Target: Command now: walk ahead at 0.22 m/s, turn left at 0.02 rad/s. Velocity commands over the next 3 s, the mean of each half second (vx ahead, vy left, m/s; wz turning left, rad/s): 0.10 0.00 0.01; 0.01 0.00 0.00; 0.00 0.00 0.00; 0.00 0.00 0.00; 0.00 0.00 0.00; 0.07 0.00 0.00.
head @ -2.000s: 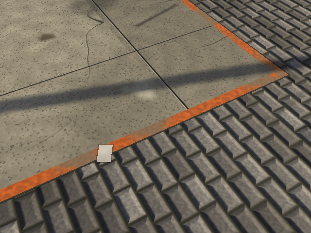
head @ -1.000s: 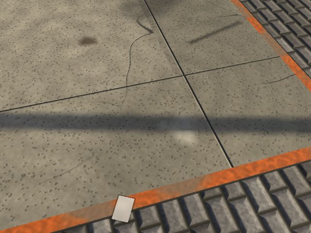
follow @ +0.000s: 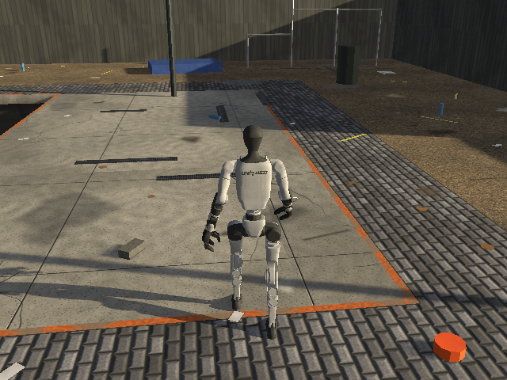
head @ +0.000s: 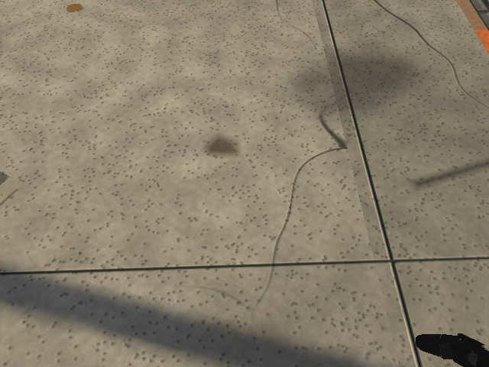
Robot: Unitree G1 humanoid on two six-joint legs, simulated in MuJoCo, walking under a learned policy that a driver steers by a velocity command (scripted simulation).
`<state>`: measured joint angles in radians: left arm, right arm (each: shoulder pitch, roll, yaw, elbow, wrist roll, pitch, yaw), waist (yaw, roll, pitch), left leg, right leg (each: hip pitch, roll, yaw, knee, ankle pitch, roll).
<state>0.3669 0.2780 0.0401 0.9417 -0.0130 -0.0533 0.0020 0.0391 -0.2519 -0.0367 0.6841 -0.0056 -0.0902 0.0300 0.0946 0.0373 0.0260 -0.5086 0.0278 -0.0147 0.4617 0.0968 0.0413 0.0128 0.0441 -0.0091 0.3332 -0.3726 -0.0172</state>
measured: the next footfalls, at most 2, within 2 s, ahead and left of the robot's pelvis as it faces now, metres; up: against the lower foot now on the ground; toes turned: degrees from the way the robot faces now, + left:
right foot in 0.32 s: +0.14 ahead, -0.13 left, +0.00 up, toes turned +0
